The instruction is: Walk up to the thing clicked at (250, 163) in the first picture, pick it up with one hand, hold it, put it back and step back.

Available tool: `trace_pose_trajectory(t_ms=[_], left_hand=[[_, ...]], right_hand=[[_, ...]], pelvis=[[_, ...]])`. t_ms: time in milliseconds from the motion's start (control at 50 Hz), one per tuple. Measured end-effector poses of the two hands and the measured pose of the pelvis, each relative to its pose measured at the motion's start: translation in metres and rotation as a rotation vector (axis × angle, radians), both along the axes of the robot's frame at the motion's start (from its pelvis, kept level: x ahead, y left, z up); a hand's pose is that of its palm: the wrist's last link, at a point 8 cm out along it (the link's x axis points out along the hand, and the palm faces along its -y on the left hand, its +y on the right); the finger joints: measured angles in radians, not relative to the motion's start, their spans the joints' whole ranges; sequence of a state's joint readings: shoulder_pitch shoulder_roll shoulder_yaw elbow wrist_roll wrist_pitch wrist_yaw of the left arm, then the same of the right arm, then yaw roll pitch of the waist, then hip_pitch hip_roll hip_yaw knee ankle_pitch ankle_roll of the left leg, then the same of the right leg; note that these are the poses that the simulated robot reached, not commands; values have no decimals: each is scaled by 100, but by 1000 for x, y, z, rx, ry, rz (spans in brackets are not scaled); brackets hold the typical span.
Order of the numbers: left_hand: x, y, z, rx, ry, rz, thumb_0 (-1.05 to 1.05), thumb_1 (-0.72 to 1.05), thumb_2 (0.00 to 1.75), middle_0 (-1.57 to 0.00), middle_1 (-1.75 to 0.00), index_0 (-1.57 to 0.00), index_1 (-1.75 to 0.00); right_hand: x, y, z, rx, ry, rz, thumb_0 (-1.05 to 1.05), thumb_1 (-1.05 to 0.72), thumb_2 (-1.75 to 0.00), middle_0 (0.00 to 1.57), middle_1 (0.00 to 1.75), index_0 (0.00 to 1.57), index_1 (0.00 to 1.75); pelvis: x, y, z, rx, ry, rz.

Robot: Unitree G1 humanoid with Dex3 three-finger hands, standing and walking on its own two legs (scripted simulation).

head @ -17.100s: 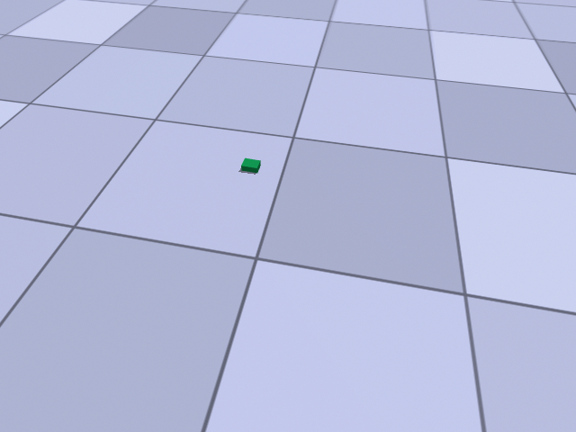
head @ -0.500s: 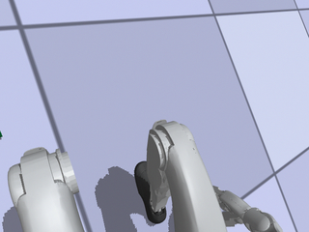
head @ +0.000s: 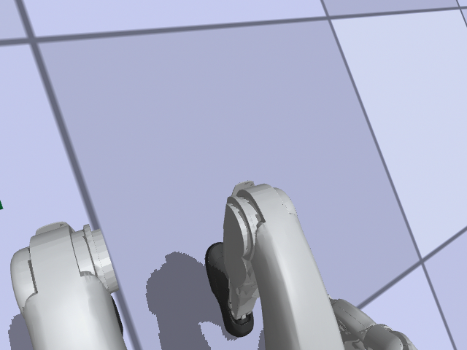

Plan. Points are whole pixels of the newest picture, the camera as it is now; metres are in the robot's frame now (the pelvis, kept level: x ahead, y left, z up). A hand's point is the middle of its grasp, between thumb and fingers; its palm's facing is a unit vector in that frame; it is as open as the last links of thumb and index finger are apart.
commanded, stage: close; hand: left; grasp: from above
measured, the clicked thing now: out of the picture +0.38 +0.34 -0.27
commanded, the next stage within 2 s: settle in 0.18 s
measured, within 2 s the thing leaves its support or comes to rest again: leaves its support in 0.56 s
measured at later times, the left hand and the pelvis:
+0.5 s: hand out of the picture +0.37 +0.33 -0.24, palm faces -0.42 -0.18 -0.89, open 9.0 cm; pelvis +0.00 +0.00 +0.00, yaw +0 degrees
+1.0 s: hand out of the picture +0.35 +0.34 -0.14, palm faces -0.43 -0.12 -0.89, open 9.0 cm; pelvis +0.00 -0.01 +0.03, yaw +4 degrees
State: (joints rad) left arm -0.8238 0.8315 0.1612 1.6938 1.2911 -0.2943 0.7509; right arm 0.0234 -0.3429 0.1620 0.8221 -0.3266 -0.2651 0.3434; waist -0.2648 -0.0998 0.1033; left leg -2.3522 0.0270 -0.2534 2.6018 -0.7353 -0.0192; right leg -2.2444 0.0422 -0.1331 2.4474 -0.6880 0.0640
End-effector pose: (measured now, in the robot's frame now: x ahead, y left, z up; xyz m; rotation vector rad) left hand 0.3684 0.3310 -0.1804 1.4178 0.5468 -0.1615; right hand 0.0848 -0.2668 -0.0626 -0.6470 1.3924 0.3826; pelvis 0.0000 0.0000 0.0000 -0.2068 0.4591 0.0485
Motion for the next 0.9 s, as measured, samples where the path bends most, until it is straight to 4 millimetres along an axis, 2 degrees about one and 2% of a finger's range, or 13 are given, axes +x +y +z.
trace_pose_trajectory(t_ms=[260, 500, 600, 740, 900], left_hand=[[1, 1, 0, 0, 1, 5, 0, 21, 30, -84, -25, -81, -29], [5, 3, 1, -3, 1, 27, 0, 17, 33, -87, -27, -84, -31], [-1, 10, 8, 1, 2, 53, 0, 16, 33, -87, -27, -84, -30], [-5, 19, 33, 23, -26, 38, 0, 16, 33, -87, -27, -85, -30], [-8, 11, 76, 45, -19, 11, 0, 16, 33, -88, -25, -85, -29]], right_hand=[[15, -1, 1, 1, -32, 26, 0, -90, -90, 20, 30, 20, 30], [5, -3, 1, 5, -13, -2, 0, -91, -90, 20, 30, 20, 30], [2, -3, -1, 11, -9, -34, 0, -91, -90, 20, 30, 20, 30], [9, -2, -6, 29, -45, -89, 0, -92, -90, 20, 30, 20, 30], [35, 5, -4, 76, -134, -139, 0, -92, -90, 20, 30, 20, 30]], pelvis=[[2, 1, 0, -3, 4, 6], [2, 0, 0, -1, 6, 8], [3, -1, 1, 2, 16, 10], [3, -1, 5, 12, 41, 21], [0, -3, 23, 34, 85, 39]])
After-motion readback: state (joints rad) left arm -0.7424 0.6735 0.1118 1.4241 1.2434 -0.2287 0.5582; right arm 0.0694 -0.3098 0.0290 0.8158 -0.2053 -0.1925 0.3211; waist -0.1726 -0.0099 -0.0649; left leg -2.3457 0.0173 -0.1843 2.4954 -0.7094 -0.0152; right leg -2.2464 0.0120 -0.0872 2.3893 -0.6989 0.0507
